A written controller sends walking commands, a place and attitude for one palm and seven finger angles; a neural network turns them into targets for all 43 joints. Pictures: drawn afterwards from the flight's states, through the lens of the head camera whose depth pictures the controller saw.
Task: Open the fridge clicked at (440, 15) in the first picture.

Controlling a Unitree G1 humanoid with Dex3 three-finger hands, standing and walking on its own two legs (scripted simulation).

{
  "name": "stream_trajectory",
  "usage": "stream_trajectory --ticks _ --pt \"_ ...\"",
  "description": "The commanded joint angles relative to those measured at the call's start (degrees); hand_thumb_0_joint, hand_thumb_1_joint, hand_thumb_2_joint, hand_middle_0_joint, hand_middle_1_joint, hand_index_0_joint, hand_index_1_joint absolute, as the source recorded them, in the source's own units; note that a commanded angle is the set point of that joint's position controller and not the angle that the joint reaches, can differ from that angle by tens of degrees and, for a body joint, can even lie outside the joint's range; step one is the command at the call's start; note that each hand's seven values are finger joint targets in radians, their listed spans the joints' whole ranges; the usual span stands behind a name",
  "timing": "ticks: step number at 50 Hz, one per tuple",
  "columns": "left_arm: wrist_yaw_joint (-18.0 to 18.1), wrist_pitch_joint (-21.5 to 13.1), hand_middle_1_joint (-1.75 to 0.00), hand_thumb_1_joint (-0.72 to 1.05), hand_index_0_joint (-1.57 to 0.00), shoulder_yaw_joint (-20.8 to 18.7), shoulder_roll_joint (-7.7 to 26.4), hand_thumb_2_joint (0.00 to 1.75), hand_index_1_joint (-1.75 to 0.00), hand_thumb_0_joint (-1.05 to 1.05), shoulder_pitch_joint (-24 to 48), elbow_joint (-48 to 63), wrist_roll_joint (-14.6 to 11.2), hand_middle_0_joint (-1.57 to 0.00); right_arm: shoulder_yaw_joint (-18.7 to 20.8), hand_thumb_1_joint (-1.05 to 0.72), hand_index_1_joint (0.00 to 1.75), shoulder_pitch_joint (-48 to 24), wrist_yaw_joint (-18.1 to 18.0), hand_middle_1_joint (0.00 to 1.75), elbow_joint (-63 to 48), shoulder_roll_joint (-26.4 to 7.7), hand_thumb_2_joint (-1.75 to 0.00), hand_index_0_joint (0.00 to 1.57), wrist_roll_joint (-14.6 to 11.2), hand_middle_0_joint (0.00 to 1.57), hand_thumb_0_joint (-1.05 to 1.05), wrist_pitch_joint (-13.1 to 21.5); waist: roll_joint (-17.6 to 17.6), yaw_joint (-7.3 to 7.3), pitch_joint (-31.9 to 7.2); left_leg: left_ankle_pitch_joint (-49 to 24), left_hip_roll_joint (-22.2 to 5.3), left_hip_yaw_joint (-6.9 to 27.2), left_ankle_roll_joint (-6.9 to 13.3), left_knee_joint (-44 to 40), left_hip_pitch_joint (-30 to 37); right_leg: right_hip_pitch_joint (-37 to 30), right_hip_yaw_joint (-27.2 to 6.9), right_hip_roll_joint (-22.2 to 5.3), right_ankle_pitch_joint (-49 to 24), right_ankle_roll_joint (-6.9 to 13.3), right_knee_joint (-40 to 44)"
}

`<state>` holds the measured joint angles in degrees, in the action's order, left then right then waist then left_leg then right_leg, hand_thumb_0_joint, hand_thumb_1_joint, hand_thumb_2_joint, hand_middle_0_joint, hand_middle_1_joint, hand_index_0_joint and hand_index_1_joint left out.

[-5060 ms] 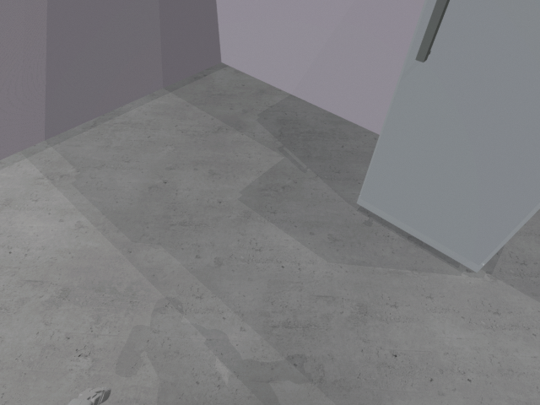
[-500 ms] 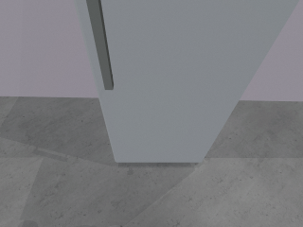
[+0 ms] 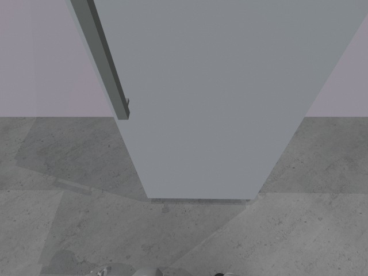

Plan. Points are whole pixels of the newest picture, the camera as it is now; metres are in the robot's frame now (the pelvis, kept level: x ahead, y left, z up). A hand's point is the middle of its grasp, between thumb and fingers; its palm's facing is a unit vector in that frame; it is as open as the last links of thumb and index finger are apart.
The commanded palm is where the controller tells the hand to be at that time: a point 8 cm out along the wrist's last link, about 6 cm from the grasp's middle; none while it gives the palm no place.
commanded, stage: come to a stop and stand still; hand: left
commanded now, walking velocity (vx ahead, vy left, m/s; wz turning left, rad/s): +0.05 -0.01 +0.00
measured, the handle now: (97, 28) +0.50 +0.19 +0.26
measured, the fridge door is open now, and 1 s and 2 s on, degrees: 0 0 0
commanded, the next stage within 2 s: look again from close up in 1.50 s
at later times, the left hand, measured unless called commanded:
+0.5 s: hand out of the picture -0.06 +0.21 -0.17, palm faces +0.01 -0.97 -0.23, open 7.4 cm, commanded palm none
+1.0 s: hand out of the picture -0.10 +0.18 -0.17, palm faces +0.00 -0.99 -0.15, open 7.4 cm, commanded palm none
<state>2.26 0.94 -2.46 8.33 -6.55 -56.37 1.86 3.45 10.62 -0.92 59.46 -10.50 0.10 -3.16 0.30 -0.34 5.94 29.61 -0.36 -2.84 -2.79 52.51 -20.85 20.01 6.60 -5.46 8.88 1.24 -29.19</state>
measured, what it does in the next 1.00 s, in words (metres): steps on the spot: left foot, then right foot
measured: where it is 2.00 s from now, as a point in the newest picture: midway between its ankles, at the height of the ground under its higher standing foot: outside the picture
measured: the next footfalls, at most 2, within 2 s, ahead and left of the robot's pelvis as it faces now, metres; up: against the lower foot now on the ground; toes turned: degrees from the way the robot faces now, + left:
left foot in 0.12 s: +0.01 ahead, +0.14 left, +0.00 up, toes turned +3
right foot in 0.42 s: -0.05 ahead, -0.08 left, +0.00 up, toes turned -4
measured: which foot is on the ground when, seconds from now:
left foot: up 0.00-0.10, down 0.12-1.00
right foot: down 0.00-0.12, up 0.14-0.40, down 0.42-1.00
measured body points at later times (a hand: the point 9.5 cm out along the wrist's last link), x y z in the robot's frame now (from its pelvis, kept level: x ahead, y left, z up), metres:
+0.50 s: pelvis -0.06 +0.03 +0.00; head -0.05 +0.02 +0.45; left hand -0.06 +0.26 -0.15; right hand -0.03 -0.20 -0.16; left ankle -0.03 +0.14 -0.74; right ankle -0.09 -0.07 -0.74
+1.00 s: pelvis -0.08 +0.03 +0.01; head -0.07 +0.03 +0.45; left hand -0.10 +0.23 -0.16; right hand -0.14 -0.18 -0.16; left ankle -0.03 +0.14 -0.74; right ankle -0.09 -0.07 -0.74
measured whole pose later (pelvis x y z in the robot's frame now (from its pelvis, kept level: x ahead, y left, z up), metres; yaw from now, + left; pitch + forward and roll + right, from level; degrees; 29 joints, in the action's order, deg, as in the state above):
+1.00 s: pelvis -0.08 +0.03 +0.01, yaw -2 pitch -1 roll -1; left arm 2.3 0.1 0.3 6.1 -17.8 -65.4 0.6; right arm 0.3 20.2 -1.2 67.3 -6.7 0.5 -0.5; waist 0.0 0.9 2.0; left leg 9.1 -2.5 -5.0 0.2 25.0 -14.8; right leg 9.4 2.9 1.1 13.7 1.5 -24.2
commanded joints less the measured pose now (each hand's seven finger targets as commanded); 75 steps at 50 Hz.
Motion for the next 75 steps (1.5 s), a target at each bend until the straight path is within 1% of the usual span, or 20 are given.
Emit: stream_trajectory --ticks 1,4,5,6,7,8,12,17,20,22,25,29,35,48,49,50,51,53,58,75 --pt "0.6 0.1 -0.30 0.90 -0.20 -3.2 12.2 0.90 -0.30 0.00 -3.9 2.0 0.3 -0.20 0.5 -0.90 0.30 6.6 -0.2 0.30 -2.7 -1.6 -0.90 0.20 0.3 0.20 0.00 0.9 -11.9 -0.22 -11.9 -4.1 -1.0 -0.3 0.3 -9.8 2.7 -10.6 -12.2 -12.8 -20.4 8.4 7.4" --pt "0.2 0.7 -0.30 0.90 -0.20 -2.9 10.8 0.90 -0.30 0.00 -2.8 2.3 -0.5 -0.20 0.4 -0.90 0.30 11.3 -0.1 0.30 -1.2 -2.7 -0.90 0.20 0.4 0.20 0.00 1.9 -8.0 2.10 -11.6 -16.6 -1.7 -1.3 0.9 -27.6 14.5 -2.5 -9.6 -8.5 -4.4 3.2 3.0" --pt "-0.1 1.2 -0.30 0.90 -0.20 -2.4 8.2 0.90 -0.30 0.00 -3.2 2.9 -1.0 -0.20 0.9 -0.90 0.30 10.8 -0.2 0.30 -1.7 -5.6 -0.90 0.20 0.8 0.20 0.00 2.3 2.5 2.13 -9.6 -15.0 -8.1 7.0 3.0 -33.8 14.9 3.2 -6.0 -3.4 5.9 0.2 -2.8" --pt "-0.4 1.7 -0.30 0.90 -0.20 -1.9 5.2 0.90 -0.30 0.00 -2.6 4.1 -1.3 -0.20 1.5 -0.90 0.30 7.5 -0.3 0.30 -4.0 -9.8 -0.90 0.20 1.5 0.20 0.00 2.3 16.1 1.77 -4.7 -15.0 -18.9 19.2 7.4 -41.2 6.1 7.2 -1.8 2.8 17.9 -3.0 -11.3" --pt "-0.3 2.0 -0.30 0.90 -0.20 -2.0 6.5 0.90 -0.30 0.00 -1.0 4.2 -0.7 -0.20 1.1 -0.90 0.30 2.7 -0.5 0.30 -5.9 -10.0 -0.90 0.20 1.7 0.20 0.00 2.1 13.5 1.23 -1.5 -12.9 -20.9 19.5 10.9 -43.3 -2.7 3.6 -6.7 2.7 19.1 -2.5 -19.0" --pt "-0.4 2.7 -0.30 0.90 -0.20 -2.4 6.9 0.90 -0.30 0.00 -2.5 2.9 -0.3 -0.20 0.7 -0.90 0.30 -0.4 -0.9 0.30 -6.0 -8.7 -0.90 0.20 1.6 0.20 0.00 2.4 12.8 0.02 -1.0 -10.6 -18.2 16.5 10.4 -44.7 -4.8 3.0 -9.5 2.6 17.5 -2.7 -23.7" --pt "-1.0 2.0 -0.30 0.90 -0.20 -2.1 6.6 0.90 -0.30 0.00 -9.2 -1.1 -0.2 -0.20 -0.2 -0.90 0.30 -2.2 -1.3 0.30 -5.6 -6.4 -0.90 0.20 1.1 0.20 0.00 2.9 7.2 -2.09 -1.7 -16.3 -11.6 7.2 9.8 -39.8 3.2 5.6 -8.3 3.9 12.1 -2.9 -29.2" --pt "-0.7 0.5 -0.30 0.90 -0.20 0.0 4.5 0.90 -0.30 0.00 -6.5 -0.7 -0.8 -0.20 0.2 -0.90 0.30 5.4 -1.4 0.30 -1.7 -6.4 -0.90 0.20 1.1 0.20 0.00 3.5 7.7 1.80 -6.5 -35.4 -13.8 9.6 12.3 -34.9 18.0 1.4 -5.2 2.7 16.8 -3.6 -6.6" --pt "-0.1 -0.6 -0.30 0.90 -0.20 0.5 4.9 0.90 -0.30 0.00 -12.7 -4.2 -1.1 -0.20 0.0 -0.90 0.30 5.8 -1.1 0.30 -0.4 -6.1 -0.90 0.20 0.2 0.20 0.00 3.7 4.3 -0.35 -9.6 -35.9 -10.8 7.4 8.3 -30.0 15.3 -10.9 -5.8 2.1 0.6 -3.1 10.9" --pt "0.4 -1.4 -0.30 0.90 -0.20 0.5 7.6 0.90 -0.30 0.00 -11.9 -5.2 -0.9 -0.20 -0.8 -0.90 0.30 5.7 -0.7 0.30 -0.5 -2.9 -0.90 0.20 -0.6 0.20 0.00 3.8 -3.2 1.27 -7.7 -26.1 -6.3 3.2 4.0 -28.4 9.2 -13.4 -13.5 -5.3 -10.6 0.1 10.8" --pt "0.3 -2.1 -0.30 0.90 -0.20 1.2 6.2 0.90 -0.30 0.00 -10.3 -5.7 -1.3 -0.20 -1.3 -0.90 0.30 5.7 -0.6 0.30 1.3 -3.0 -0.90 0.20 0.3 0.20 0.00 3.3 -11.2 1.74 -4.6 -22.3 -5.2 1.7 2.8 -30.3 13.0 -6.9 -12.8 -4.4 -7.4 1.5 11.0" --pt "0.3 -1.5 -0.30 0.90 -0.20 1.5 5.4 0.90 -0.30 0.00 -10.7 -6.2 -1.4 -0.20 -1.9 -0.90 0.30 7.0 -0.5 0.30 3.8 -2.8 -0.90 0.20 0.4 0.20 0.00 3.1 -5.1 1.42 0.2 -19.4 -5.9 2.6 3.4 -33.0 12.7 -3.0 -11.7 -1.7 8.3 0.3 13.7" --pt "0.2 -0.9 -0.30 0.90 -0.20 1.2 5.3 0.90 -0.30 0.00 -12.6 -6.9 -1.4 -0.20 -2.2 -0.90 0.30 8.7 -0.6 0.30 5.4 -1.8 -0.90 0.20 0.7 0.20 0.00 2.5 -0.4 0.95 2.8 -12.6 -5.2 2.8 3.3 -33.8 8.8 -1.6 -12.0 -1.0 16.3 0.3 15.1" --pt "0.3 -1.4 -0.30 0.90 -0.20 1.4 3.0 0.90 -0.30 0.00 -14.8 -7.7 -1.5 -0.20 -2.2 -0.90 0.30 12.1 -1.1 0.30 6.4 -0.4 -0.90 0.20 0.6 0.20 0.00 3.5 0.4 0.58 -0.3 -14.6 -6.3 4.1 3.7 -33.9 8.3 -4.2 -10.6 -0.2 10.0 0.5 12.8" --pt "2.1 -3.1 -0.30 0.90 -0.20 2.4 4.4 0.90 -0.30 0.00 -18.4 -8.2 -0.2 -0.20 -2.7 -0.90 0.30 4.7 -0.2 0.30 2.0 -2.6 -0.90 0.20 0.7 0.20 0.00 4.6 2.4 -2.00 2.7 -17.5 -5.6 1.8 1.9 -21.6 3.4 -3.1 -13.1 -3.0 -3.2 0.8 12.4" --pt "1.5 -3.6 -0.30 0.90 -0.20 1.8 7.7 0.90 -0.30 0.00 -14.9 -5.1 -0.7 -0.20 -2.7 -0.90 0.30 9.3 0.3 0.30 0.8 0.3 -0.90 0.20 0.7 0.20 0.00 3.7 0.4 2.47 -2.4 -11.1 -3.7 2.2 2.3 -20.4 5.8 -1.2 -16.1 -5.9 14.2 3.1 14.9" --pt "1.1 -3.3 -0.30 0.90 -0.20 1.4 7.5 0.90 -0.30 0.00 -12.4 -3.8 -0.6 -0.20 -2.4 -0.90 0.30 11.4 0.4 0.30 1.6 0.1 -0.90 0.20 1.1 0.20 0.00 3.6 1.4 3.25 -1.8 -11.3 -3.1 1.7 2.8 -20.5 6.7 1.9 -15.0 -4.9 21.7 4.1 14.1" --pt "0.9 -4.1 -0.30 0.90 -0.20 1.5 5.9 0.90 -0.30 0.00 -12.6 -3.7 -0.9 -0.20 -2.8 -0.90 0.30 14.2 0.5 0.30 1.2 -0.2 -0.90 0.20 1.4 0.20 0.00 4.5 3.9 3.32 -6.3 -17.6 -4.2 3.6 3.5 -23.6 8.5 -1.0 -10.5 -1.7 13.0 3.5 7.9" --pt "0.4 -3.1 -0.30 0.90 -0.20 1.9 3.5 0.90 -0.30 0.00 -15.0 -3.7 -0.8 -0.20 -2.7 -0.90 0.30 11.4 -0.2 0.30 -1.0 -2.3 -0.90 0.20 1.1 0.20 0.00 5.0 1.3 0.91 -1.3 -12.9 -6.2 7.9 5.6 -30.5 1.1 -4.0 -8.2 1.6 9.8 2.1 3.5" --pt "0.1 -2.5 -0.30 0.90 -0.20 1.3 8.0 0.90 -0.30 0.00 -13.5 -2.2 -0.7 -0.20 -2.2 -0.90 0.30 6.5 -0.5 0.30 -0.6 -6.5 -0.90 0.20 0.8 0.20 0.00 5.8 -0.2 0.22 -3.7 -22.3 -6.4 5.6 6.0 -31.6 8.1 -6.6 -8.9 0.0 1.7 0.8 4.9"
